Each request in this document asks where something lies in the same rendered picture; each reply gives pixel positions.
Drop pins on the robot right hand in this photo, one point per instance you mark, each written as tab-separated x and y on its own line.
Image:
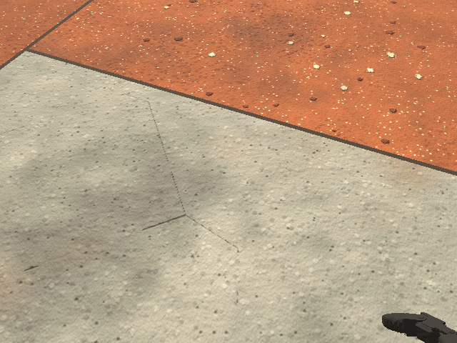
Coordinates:
423	326

